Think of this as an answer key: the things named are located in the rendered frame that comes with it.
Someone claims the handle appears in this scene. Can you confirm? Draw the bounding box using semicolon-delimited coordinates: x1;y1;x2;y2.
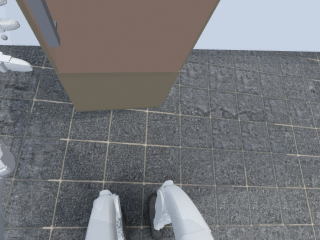
26;0;61;47

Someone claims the left robot thigh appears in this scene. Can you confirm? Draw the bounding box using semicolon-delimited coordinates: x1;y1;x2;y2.
85;193;122;240

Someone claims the robot right shin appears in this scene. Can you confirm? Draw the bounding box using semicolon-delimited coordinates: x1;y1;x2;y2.
153;180;174;230

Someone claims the cupboard door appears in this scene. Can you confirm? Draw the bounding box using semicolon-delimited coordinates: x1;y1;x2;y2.
23;0;217;73

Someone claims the robot left hand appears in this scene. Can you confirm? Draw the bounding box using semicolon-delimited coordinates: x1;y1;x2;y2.
0;0;33;73

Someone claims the robot left upper arm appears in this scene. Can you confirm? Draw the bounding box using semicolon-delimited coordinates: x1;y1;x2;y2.
0;140;15;240

